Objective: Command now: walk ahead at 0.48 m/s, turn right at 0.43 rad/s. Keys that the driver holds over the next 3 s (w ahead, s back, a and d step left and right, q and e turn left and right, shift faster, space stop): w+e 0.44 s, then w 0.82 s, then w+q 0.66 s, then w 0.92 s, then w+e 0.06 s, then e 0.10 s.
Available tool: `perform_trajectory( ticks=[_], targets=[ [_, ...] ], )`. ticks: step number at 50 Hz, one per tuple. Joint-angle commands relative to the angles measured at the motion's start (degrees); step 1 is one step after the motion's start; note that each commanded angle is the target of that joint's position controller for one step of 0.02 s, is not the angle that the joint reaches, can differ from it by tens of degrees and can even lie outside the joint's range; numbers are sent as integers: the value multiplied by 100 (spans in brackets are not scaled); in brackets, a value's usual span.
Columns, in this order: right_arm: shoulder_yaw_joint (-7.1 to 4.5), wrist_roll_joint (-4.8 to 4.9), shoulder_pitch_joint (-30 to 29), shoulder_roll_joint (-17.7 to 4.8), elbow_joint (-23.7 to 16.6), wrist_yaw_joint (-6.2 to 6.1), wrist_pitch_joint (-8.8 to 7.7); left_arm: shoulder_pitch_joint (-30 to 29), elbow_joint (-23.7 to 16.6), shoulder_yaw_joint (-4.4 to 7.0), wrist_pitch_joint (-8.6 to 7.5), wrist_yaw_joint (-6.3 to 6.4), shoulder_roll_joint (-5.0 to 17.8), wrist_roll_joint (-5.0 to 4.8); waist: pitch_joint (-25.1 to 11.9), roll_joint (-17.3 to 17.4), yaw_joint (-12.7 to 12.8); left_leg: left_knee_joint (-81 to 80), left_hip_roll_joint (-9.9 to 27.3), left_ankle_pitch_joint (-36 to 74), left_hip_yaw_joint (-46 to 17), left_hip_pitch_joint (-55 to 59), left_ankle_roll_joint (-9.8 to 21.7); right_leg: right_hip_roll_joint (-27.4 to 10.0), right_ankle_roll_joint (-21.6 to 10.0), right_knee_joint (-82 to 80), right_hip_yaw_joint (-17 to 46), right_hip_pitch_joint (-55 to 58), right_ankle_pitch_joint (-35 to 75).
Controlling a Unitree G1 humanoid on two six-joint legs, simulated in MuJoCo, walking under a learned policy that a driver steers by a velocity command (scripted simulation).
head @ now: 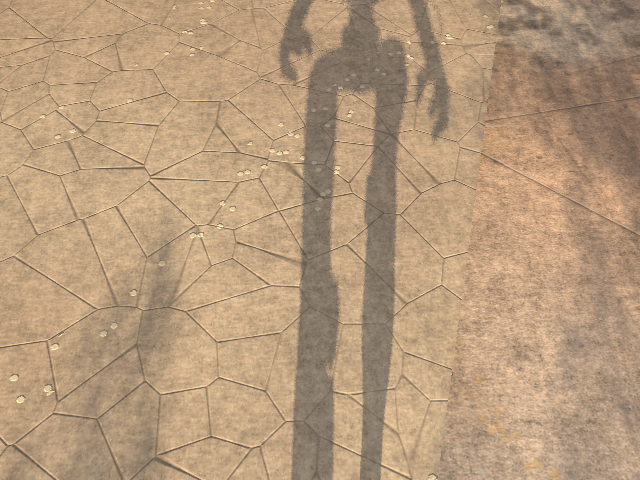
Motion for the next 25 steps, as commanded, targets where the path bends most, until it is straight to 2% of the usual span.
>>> perform_trajectory(
  ticks=[1,2,3,4,5,6,7,8,9,10,13,16,18,21,23,25],
  targets=[
    [-236,-14,188,-1128,-187,-90,11,821,-188,216,-169,92,715,26,-493,841,600,2721,1567,8236,101,-170,8,618,-464,-341,-363,1399,-467],
    [-235,42,-154,-1191,-331,-81,15,1746,42,308,-228,149,891,79,-914,708,1151,4090,1420,6986,234,-1248,-5,280,-715,-670,204,2905,-214],
    [-114,143,-158,-705,-668,-15,-14,2255,65,492,-207,212,1497,105,-1509,-316,1194,6368,628,3039,354,-3471,-157,-1322,-1412,-560,2443,4838,-411],
    [-104,87,-17,-679,-841,33,-34,1980,18,526,-208,193,1624,-108,-2175,-664,862,7874,-160,-402,-620,-4626,-209,-2304,-2101,-1175,5053,5419,504],
    [-81,16,-594,-736,-1001,64,-76,1693,-22,499,-199,213,1440,-219,-1680,82,878,7784,307,291,-1273,-5067,-149,-2032,-1909,-1383,4369,4957,309],
    [-27,55,-873,-705,-1130,92,-150,1458,1,416,-208,252,1181,-191,-905,269,740,7424,545,652,-1168,-5139,-161,-1892,-1709,-1593,3706,4114,473],
    [-27,21,-905,-713,-1112,103,-149,1253,14,334,-227,267,922,-145,-420,587,517,6941,740,741,-1099,-4973,-176,-1608,-1429,-1758,3219,3379,849],
    [-26,-82,-867,-711,-1150,109,-45,1147,22,280,-266,290,798,-155,-166,539,328,6670,835,688,-1079,-4786,-265,-1342,-1286,-1846,2882,2828,1275],
    [-15,-130,-708,-675,-1111,139,82,1076,14,241,-293,293,741,-163,-128,383,198,6452,898,661,-1045,-4618,-346,-1154,-1199,-1963,2592,2513,1437],
    [-6,-172,-688,-629,-1147,163,188,1126,33,232,-351,278,791,-185,-131,264,151,6259,922,659,-984,-4581,-415,-1062,-1173,-2010,2460,2345,1681],
    [38,-184,-1094,-509,-1313,209,319,1341,126,255,-434,292,1000,-188,-59,9,176,5556,969,1198,-778,-4811,-561,-791,-1054,-2148,2148,2081,1889],
    [69,-173,-1861,-473,-1535,238,340,1585,176,224,-421,332,968,-220,37,-206,406,4534,934,1975,-674,-4998,-639,-563,-811,-2090,2066,2186,1726],
    [106,-134,-2290,-420,-1625,260,337,1788,213,241,-410,352,1035,-226,4,-346,608,3832,829,2308,-651,-4969,-642,-530,-721,-1959,2135,2459,1630],
    [130,-65,-2841,-448,-1770,293,290,1997,206,274,-377,380,1153,-167,20,-413,847,3042,642,2217,-635,-4884,-632,-635,-720,-1710,2389,2899,1600],
    [114,-32,-2842,-531,-1808,294,236,1917,157,293,-366,417,1227,-137,-4,-463,783,2553,584,2069,-727,-4521,-543,-815,-621,-1558,2601,3073,1583],
    [49,-32,-2253,-688,-1643,262,183,1660,107,295,-386,416,1279,-108,-99,-494,481,2125,463,1716,-731,-3453,-394,-927,-382,-1314,2676,2878,1710]
  ],
)
Next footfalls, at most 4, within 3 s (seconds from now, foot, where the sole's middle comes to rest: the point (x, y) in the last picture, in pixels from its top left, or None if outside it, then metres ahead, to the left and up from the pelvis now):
0.04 right None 0.19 -0.06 -0.76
0.54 left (274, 442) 0.54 0.07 -0.76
1.10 right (394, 353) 0.73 -0.20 -0.76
1.66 left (348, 235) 1.07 -0.13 -0.76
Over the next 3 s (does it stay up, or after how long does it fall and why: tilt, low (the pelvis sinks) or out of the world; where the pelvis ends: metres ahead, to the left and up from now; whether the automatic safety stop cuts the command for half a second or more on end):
stays up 1.62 -0.16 0.03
